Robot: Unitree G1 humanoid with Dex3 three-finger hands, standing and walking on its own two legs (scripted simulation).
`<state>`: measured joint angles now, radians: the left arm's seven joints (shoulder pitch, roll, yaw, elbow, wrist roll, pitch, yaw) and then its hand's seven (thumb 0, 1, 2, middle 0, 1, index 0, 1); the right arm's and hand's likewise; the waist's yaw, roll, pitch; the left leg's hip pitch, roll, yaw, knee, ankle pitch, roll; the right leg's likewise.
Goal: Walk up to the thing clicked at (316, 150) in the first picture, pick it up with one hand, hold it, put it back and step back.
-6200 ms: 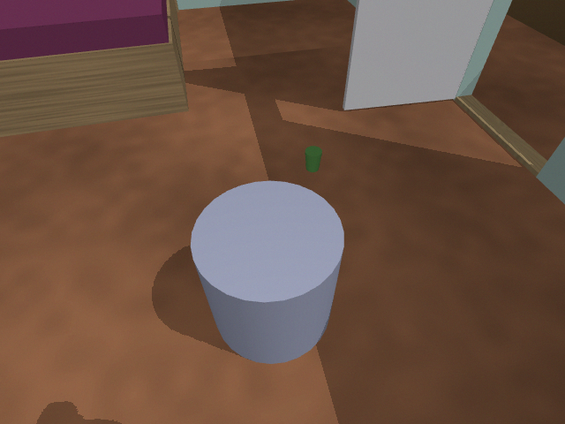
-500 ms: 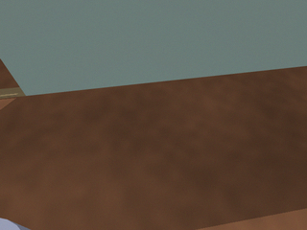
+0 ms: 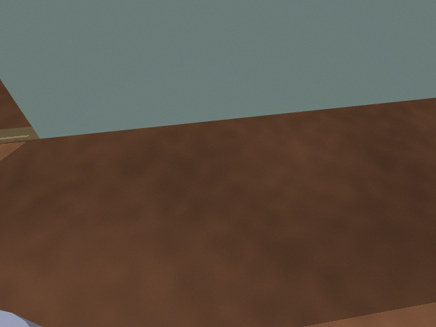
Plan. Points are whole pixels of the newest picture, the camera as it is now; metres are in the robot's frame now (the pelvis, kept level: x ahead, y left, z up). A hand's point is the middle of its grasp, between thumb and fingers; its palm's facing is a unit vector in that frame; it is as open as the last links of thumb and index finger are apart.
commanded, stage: stand
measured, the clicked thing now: out of the picture +0.31 +1.46 -0.72
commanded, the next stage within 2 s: walk up in 0.32 s
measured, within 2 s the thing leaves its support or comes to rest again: neither
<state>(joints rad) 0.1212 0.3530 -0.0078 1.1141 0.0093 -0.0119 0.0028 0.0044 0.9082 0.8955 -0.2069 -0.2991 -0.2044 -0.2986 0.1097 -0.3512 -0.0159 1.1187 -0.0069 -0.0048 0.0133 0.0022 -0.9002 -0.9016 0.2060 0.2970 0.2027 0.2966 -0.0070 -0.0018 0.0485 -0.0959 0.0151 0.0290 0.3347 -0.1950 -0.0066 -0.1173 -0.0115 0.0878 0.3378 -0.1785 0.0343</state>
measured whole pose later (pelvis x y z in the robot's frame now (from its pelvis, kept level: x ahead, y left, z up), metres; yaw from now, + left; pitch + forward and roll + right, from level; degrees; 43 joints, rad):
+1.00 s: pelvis +0.17 -0.03 -0.03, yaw +10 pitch -3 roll +0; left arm 0.34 0.40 0.05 0.85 0.02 -0.03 -0.02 0.01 0.91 0.90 -0.21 -0.30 -0.21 -0.30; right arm 0.25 -0.40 -0.08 0.82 -0.03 -0.04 0.05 0.00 -0.90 -0.90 0.20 0.30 0.20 0.30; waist 0.04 -0.04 0.12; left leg -0.39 0.02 0.05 0.63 -0.18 0.04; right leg -0.12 -0.06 -0.13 0.72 -0.47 -0.02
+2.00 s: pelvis +0.22 -0.03 -0.02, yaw +17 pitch -3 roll +0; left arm 0.09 0.37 -0.01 1.04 -0.01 -0.01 0.00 0.01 0.91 0.90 -0.21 -0.30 -0.21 -0.30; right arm 0.09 -0.36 0.00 1.04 0.01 0.00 0.01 0.00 -0.90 -0.90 0.21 0.30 0.20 0.30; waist 0.01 -0.01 0.08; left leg -0.22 0.00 -0.04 0.56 -0.29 -0.01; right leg -0.22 -0.05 0.00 0.54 -0.27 0.04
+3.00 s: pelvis +0.23 -0.04 +0.00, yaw +17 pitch -2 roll +0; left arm 0.10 0.36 0.00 1.13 0.01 -0.02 -0.01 0.00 0.91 0.90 -0.21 -0.30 -0.20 -0.30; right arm 0.09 -0.36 0.00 1.13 -0.01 -0.01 0.02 0.00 -0.90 -0.90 0.21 0.30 0.20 0.30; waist 0.00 0.00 0.06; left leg -0.13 0.02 -0.04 0.35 -0.19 -0.03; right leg -0.13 -0.04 -0.01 0.35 -0.18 0.03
